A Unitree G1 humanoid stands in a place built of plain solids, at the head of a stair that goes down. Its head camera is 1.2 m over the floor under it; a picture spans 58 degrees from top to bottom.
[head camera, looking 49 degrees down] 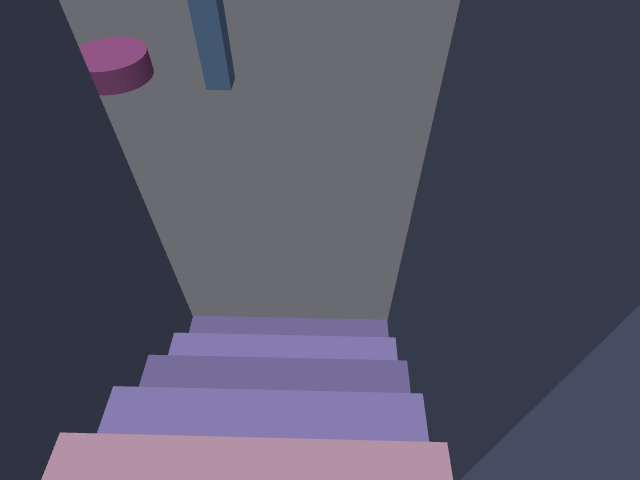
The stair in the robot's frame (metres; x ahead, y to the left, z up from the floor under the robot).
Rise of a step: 0.20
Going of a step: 0.21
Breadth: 1.02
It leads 1 degrees to the right of straight ahead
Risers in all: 5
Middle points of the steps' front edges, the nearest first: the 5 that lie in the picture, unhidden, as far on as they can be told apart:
0.36 0.18 0.00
0.56 0.17 -0.19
0.77 0.17 -0.39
0.98 0.16 -0.59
1.19 0.16 -0.78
